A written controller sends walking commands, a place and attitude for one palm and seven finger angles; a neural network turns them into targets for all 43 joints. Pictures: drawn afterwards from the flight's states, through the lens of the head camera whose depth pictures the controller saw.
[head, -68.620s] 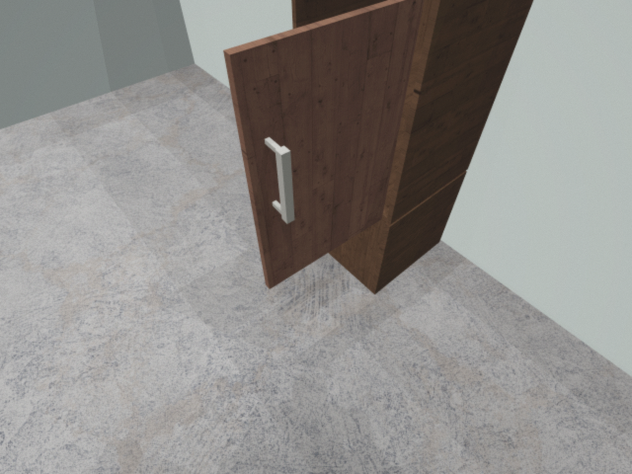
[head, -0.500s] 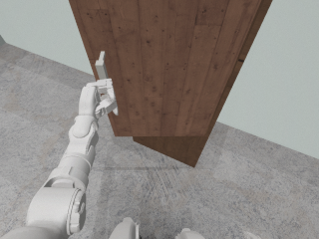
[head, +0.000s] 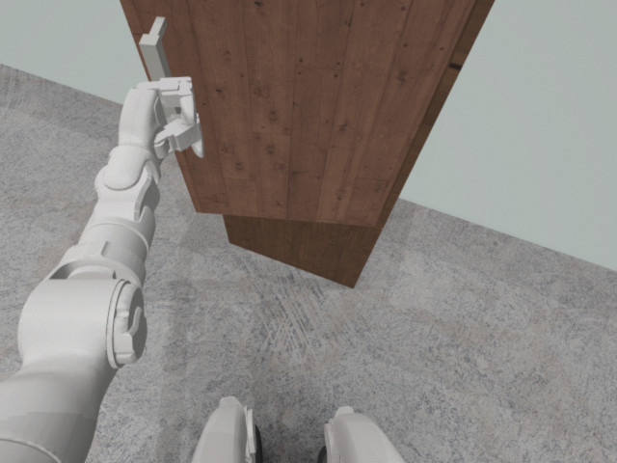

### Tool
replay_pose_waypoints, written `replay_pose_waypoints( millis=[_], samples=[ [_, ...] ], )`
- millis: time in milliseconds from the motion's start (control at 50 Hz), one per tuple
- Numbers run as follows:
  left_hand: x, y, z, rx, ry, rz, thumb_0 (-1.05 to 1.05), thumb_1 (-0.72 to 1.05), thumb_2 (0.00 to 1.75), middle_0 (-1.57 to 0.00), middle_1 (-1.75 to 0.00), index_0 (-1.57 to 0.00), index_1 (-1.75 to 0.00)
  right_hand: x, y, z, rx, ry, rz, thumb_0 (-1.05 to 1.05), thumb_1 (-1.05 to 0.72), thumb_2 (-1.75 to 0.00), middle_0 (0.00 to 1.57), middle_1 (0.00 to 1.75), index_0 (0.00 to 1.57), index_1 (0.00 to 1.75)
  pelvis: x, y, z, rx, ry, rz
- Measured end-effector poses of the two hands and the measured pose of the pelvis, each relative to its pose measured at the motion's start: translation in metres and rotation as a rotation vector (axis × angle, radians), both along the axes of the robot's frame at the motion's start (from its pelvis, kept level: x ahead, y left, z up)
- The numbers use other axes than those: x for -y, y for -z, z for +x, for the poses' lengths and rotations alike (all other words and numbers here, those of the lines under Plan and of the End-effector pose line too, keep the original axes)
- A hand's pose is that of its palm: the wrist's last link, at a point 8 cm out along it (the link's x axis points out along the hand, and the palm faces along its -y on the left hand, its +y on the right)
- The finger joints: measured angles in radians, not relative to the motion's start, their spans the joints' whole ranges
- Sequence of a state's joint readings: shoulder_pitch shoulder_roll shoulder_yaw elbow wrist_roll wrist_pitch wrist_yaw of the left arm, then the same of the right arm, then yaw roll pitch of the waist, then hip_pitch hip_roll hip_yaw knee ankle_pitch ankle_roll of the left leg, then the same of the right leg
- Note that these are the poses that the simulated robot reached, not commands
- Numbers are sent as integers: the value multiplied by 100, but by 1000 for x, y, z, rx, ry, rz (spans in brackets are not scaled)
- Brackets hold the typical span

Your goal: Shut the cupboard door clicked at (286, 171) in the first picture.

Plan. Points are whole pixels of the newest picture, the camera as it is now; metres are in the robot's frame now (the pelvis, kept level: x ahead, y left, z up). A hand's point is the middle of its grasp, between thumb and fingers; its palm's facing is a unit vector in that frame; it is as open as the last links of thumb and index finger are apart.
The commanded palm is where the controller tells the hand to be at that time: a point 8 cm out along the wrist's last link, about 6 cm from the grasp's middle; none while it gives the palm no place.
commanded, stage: push the door shut along its arc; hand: left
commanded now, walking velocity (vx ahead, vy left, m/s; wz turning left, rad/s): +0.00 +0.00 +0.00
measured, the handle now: (172, 89) +0.59 +0.14 +0.10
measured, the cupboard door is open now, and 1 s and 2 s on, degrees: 17 6 2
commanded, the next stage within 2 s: pull the fist back off the door in 0.96 s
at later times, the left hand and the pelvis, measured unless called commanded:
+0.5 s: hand (228, 95) +0.57 +0.06 +0.11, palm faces -0.29 -0.96 +0.00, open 3.1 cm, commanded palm +0.58 +0.09 +0.10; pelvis +0.01 +0.01 -0.02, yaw -1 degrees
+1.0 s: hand (244, 72) +0.61 +0.04 +0.11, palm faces -0.36 -0.93 -0.02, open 3.0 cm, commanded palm +0.64 +0.04 +0.10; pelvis +0.01 +0.00 -0.03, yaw -2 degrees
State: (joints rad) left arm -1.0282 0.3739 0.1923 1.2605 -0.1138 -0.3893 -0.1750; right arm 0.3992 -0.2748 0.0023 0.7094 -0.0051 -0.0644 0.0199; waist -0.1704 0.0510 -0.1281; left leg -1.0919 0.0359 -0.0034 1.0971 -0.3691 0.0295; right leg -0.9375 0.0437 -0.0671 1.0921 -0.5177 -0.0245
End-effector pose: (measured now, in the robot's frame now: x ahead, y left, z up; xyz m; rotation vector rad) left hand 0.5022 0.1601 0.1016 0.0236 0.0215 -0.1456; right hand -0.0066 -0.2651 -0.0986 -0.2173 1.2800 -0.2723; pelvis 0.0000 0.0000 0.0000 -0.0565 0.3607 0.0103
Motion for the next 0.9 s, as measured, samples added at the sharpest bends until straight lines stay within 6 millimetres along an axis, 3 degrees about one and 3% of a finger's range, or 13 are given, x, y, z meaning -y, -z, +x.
replay_pose_waypoints(
  millis=[300, 520, 660, 900],
  samples=[
    [9, -1, 40, -12, 78, 6, 2, 90, 90, -130, -150, -131, -150, -10, 4, -19, -60, 26, -5, 0, -91, -90, 20, 30, 20, 30, -5, 12, 1, -66, 5, -21],
    [41, -6, 64, -23, 156, -14, 2, 90, 90, -130, -150, -130, -150, -18, 5, -24, -73, 52, 0, 0, -91, -90, 20, 30, 20, 30, -8, 16, 6, -94, 16, -27],
    [55, -11, 86, -9, 177, -11, 2, 90, 90, -130, -150, -130, -150, -21, 7, -39, -105, 96, 0, 0, -91, -90, 20, 30, 20, 30, -7, 22, 9, -123, 34, -25],
    [56, -10, 102, -32, 210, 7, -2, 86, 92, -130, -150, -130, -150, -26, 8, -65, -219, 131, 10, 0, -91, -90, 20, 30, 21, 30, -2, 27, 11, -152, 32, -27]
  ],
)
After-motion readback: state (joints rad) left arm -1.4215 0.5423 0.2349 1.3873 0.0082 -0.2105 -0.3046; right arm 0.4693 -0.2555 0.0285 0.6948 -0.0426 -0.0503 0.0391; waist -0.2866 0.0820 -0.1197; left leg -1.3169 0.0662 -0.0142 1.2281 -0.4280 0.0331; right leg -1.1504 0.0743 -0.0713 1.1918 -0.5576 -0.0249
